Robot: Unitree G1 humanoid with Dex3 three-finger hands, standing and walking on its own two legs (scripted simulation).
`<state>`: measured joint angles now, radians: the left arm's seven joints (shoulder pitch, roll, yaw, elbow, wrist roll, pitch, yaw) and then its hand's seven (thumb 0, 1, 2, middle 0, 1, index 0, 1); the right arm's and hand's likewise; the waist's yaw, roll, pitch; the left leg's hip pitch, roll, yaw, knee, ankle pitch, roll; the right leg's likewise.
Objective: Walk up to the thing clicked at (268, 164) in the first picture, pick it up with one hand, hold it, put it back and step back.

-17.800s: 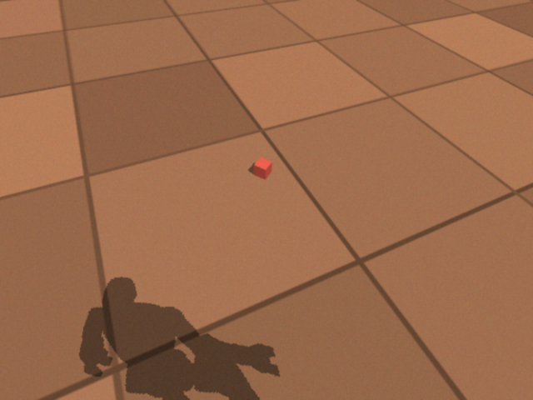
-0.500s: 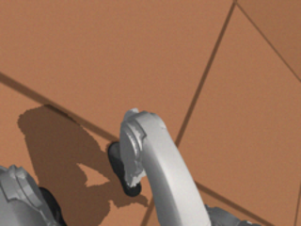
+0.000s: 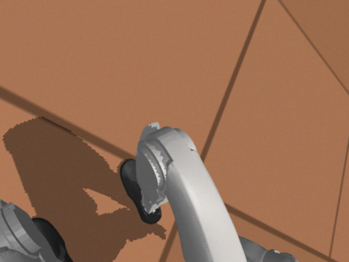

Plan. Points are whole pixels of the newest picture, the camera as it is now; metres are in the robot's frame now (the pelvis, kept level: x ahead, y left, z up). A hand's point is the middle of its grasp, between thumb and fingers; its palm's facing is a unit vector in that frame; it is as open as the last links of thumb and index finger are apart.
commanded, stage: rest palm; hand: left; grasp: from above
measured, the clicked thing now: out of the picture +0.45 +0.33 -0.28
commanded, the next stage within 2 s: close in 0.18 s
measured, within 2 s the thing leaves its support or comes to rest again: leaves its support in 1.88 s
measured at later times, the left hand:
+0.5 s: hand out of the picture +0.46 +0.31 -0.25, palm faces +0.04 -0.48 -0.88, open 11.4 cm
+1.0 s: hand out of the picture +0.46 +0.31 -0.25, palm faces +0.00 -0.47 -0.88, open 10.9 cm
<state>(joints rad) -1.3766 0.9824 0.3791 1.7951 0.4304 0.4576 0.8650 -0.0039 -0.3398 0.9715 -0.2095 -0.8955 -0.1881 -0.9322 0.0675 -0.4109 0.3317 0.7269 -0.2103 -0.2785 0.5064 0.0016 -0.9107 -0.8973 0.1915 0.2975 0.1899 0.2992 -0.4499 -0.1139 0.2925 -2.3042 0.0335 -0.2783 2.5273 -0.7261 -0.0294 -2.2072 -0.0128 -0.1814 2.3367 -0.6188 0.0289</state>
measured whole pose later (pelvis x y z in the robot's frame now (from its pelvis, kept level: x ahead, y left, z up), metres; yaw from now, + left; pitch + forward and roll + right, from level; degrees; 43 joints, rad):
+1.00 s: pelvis +0.00 +0.00 +0.00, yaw -2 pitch +27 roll -15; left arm -1.36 1.04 0.32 1.83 0.44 0.40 0.86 -0.01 -0.10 0.75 -0.47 -0.71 -0.50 -0.74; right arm 0.08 -0.44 0.36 0.70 -0.21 -0.30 0.49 0.00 -0.90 -0.89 0.19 0.30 0.19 0.30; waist -0.46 -0.13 0.29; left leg -2.31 0.04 -0.30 2.54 -0.74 -0.03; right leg -2.20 0.00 -0.20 2.33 -0.62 0.04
